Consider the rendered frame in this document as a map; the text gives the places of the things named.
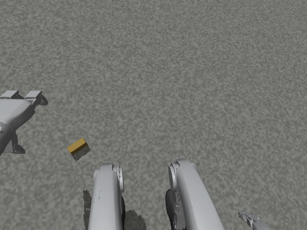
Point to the right robot foot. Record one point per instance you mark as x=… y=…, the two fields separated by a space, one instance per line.
x=170 y=209

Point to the left robot arm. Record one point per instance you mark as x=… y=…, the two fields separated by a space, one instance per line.
x=6 y=135

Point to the right robot hand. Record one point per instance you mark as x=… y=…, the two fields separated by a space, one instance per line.
x=253 y=221

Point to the left robot hand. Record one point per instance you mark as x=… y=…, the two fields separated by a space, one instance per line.
x=15 y=111

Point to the small box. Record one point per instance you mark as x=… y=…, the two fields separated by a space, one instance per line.
x=77 y=146

